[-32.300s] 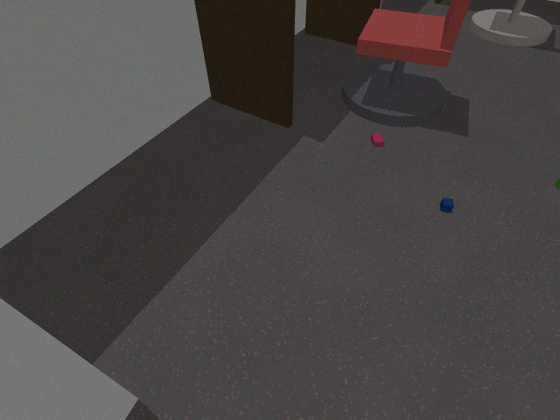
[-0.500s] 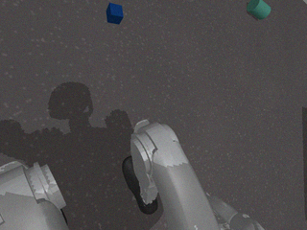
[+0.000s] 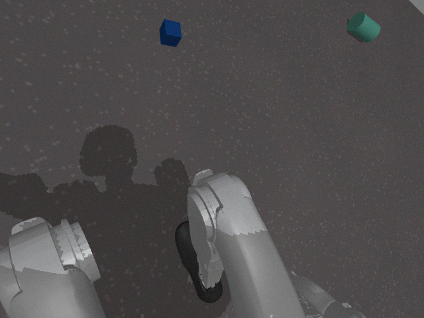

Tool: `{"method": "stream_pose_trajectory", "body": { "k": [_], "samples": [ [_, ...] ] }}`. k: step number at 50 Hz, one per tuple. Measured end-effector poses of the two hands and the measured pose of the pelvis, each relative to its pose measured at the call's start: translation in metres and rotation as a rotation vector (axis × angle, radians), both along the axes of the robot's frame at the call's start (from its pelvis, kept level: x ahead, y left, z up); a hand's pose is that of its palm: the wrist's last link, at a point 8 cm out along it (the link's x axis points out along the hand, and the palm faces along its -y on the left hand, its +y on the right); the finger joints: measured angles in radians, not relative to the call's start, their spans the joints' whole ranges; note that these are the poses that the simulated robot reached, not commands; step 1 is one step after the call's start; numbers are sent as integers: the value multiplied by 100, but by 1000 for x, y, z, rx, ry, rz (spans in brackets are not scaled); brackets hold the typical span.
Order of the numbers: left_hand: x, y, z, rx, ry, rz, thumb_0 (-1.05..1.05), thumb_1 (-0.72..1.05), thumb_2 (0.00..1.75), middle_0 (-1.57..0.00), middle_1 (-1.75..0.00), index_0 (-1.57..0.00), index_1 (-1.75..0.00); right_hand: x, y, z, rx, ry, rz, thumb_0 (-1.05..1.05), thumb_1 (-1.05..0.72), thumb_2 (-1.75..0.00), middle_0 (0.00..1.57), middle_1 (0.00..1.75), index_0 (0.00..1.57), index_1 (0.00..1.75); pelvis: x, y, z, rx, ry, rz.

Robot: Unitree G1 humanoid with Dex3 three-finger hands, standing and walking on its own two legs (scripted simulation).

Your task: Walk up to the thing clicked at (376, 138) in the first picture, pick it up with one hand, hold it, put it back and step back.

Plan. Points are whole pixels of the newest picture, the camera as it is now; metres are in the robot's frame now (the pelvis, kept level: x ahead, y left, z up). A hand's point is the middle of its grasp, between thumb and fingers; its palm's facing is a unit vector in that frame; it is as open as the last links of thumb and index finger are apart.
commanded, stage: withdraw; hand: left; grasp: from above
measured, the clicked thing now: out of the picture +0.44 +0.34 -0.28
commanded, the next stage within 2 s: home in 0.70 s
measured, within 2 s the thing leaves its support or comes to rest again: neither
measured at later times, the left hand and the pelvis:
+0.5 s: hand out of the picture +0.39 +0.36 -0.11, palm faces -0.51 -0.17 -0.84, open 13.5 cm; pelvis -0.01 -0.01 +0.05, yaw +6 degrees
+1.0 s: hand out of the picture +0.43 +0.38 -0.12, palm faces -0.39 -0.20 -0.90, open 12.6 cm; pelvis +0.00 -0.01 +0.03, yaw +6 degrees
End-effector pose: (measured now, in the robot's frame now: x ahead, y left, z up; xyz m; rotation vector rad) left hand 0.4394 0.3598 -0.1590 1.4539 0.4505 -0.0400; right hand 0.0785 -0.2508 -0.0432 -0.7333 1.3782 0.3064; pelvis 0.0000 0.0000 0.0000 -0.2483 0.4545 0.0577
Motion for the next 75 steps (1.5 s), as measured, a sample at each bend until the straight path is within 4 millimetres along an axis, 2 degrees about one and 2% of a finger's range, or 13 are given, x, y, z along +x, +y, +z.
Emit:
{"method": "stream_pose_trajectory", "body": {
  "k": [6, 11, 15, 18, 22, 32, 37, 42, 52, 57, 65, 70, 75],
  "samples": [
    [5, 19, 62, 73, -86, 88, 0, -40, 89, -17, -90, -18, -90, 15, 0, -5, 63, -52, -85, 0, -90, -89, 20, 30, 20, 30, 6, -1, 10, 7, 69, 12],
    [-7, 30, 113, 122, 30, 131, 0, -40, 90, -16, -90, -17, -90, 35, 1, -8, 132, -109, -164, 0, -90, -89, 20, 30, 20, 30, 4, 0, 28, 32, 104, 36],
    [-18, 26, 133, 87, 170, 131, 0, -41, 91, -16, -91, -16, -91, 43, 1, -3, 155, -136, -187, 0, -90, -90, 20, 30, 20, 30, -3, -2, 45, 56, 102, 55],
    [-27, 17, 133, 37, 240, 102, 0, -42, 91, -16, -91, -16, -92, 43, -4, 2, 136, -136, -184, 0, -90, -90, 20, 30, 20, 30, -8, -6, 53, 67, 97, 66],
    [-35, 6, 120, -31, 259, 38, 0, -42, 92, -16, -91, -17, -92, 36, -16, 7, 74, -114, -172, 0, -90, -90, 20, 30, 20, 30, -12, -11, 53, 75, 88, 69],
    [-28, 2, 79, -13, 112, -75, 0, -42, 92, -16, -92, -17, -92, 9, -38, -2, -81, -50, -180, 0, -90, -89, 20, 30, 20, 30, -13, -14, 22, 77, 51, 64],
    [-9, 7, 87, 44, 20, -25, 0, -39, 90, -18, -90, -18, -90, -1, -31, -12, -69, -42, -215, 0, -90, -89, 20, 30, 20, 30, -10, -11, 15, 73, 68, 60],
    [2, 12, 93, 78, 65, 49, 0, -36, 87, -19, -87, -21, -86, -8, -16, -19, -15, -34, -248, 0, -89, -89, 20, 30, 20, 30, -7, -8, 19, 63, 102, 54],
    [-14, 23, 98, -58, 114, 171, 0, -8, 83, -22, -61, -22, -62, -11, -4, -11, 51, 6, -268, 0, -89, -89, 20, 30, 20, 30, -1, -8, 36, 63, 125, 63],
    [-43, 24, 138, -166, 18, 209, 0, 20, 80, -22, -46, -21, -47, 12, -10, 8, 45, -28, -291, 0, -90, -89, 21, 30, 20, 30, 2, -8, 57, 70, 152, 80],
    [-112, 17, 215, -378, 36, 370, 0, 67, 85, -21, -33, -21, -34, 87, -4, 60, 103, -230, -254, 0, -90, -90, 20, 30, 20, 30, 0, -8, 120, 89, 159, 100],
    [-153, -3, 258, -562, 43, 451, 0, 80, 87, -21, -31, -21, -32, 132, 13, 105, 169, -374, -212, 0, -90, -90, 20, 30, 20, 30, 0, -9, 161, 108, 130, 114],
    [-185, -23, 293, -719, 11, 543, 0, 86, 89, -21, -30, -22, -31, 162, 34, 151, 235, -498, -184, 0, -90, -90, 20, 30, 20, 30, 1, -10, 198, 123, 91, 131]
  ]
}}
